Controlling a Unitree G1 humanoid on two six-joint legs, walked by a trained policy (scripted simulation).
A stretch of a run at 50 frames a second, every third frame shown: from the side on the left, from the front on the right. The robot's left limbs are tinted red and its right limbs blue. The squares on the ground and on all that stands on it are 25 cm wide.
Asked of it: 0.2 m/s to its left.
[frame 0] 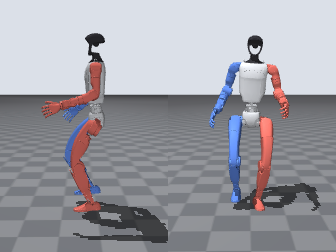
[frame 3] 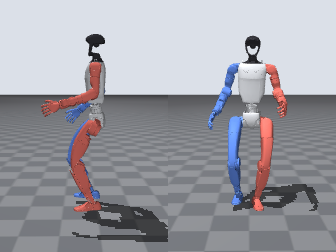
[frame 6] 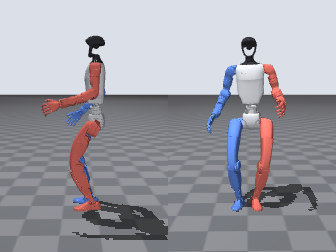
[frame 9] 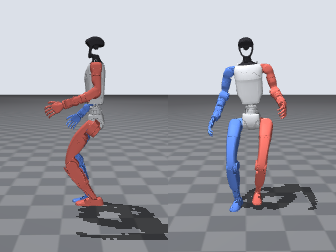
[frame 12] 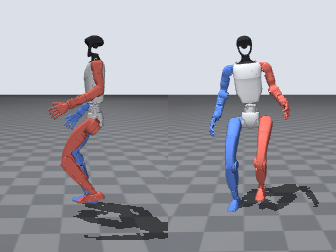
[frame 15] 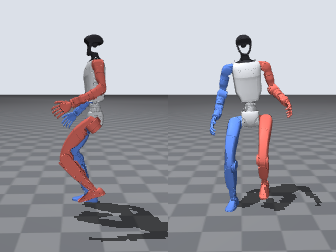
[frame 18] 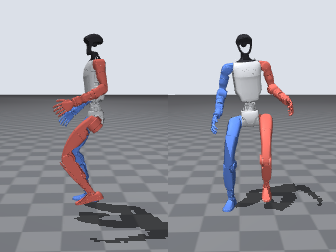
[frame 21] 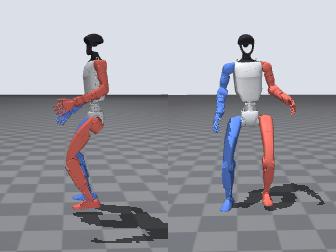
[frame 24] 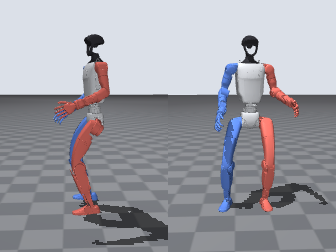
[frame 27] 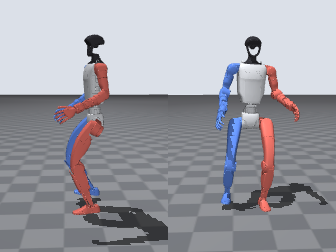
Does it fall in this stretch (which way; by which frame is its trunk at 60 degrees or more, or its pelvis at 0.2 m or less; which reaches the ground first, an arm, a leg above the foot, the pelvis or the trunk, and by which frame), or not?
no
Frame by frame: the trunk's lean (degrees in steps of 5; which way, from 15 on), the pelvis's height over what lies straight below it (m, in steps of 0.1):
0: 5, 0.7
3: 0, 0.7
6: 0, 0.7
9: 5, 0.7
12: 5, 0.7
15: 5, 0.8
18: 5, 0.8
21: 5, 0.8
24: 0, 0.7
27: 0, 0.7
